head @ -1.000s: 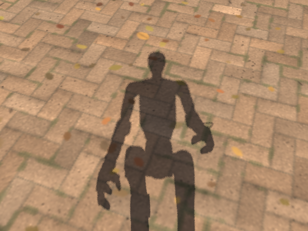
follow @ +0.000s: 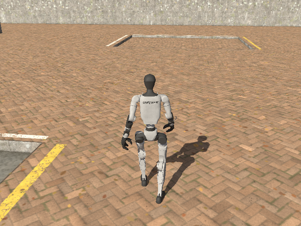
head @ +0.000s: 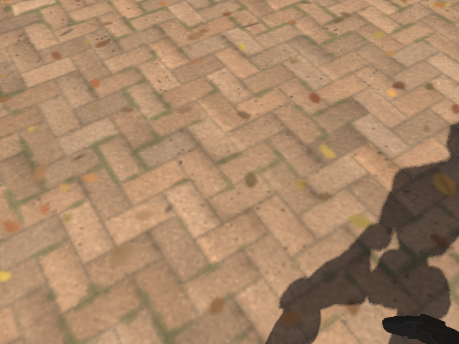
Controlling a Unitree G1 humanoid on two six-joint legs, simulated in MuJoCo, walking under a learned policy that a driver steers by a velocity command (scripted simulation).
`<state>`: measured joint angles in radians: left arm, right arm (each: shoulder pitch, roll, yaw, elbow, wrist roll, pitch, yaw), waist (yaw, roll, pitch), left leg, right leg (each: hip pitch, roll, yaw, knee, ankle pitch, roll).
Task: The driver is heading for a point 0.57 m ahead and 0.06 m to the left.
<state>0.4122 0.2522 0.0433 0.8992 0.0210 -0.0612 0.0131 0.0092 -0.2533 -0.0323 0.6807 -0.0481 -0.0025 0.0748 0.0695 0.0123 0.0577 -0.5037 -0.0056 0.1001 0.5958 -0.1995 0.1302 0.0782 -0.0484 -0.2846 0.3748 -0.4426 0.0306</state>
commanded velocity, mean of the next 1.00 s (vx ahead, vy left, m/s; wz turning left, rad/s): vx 0.38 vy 0.00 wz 0.35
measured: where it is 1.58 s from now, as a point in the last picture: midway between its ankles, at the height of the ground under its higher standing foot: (229, 327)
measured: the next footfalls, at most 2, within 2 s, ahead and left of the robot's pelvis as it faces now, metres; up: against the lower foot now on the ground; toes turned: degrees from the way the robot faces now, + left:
left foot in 0.02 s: +0.16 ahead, +0.07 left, +0.00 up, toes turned +4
right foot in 0.54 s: +0.50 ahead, -0.03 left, +0.00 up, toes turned +16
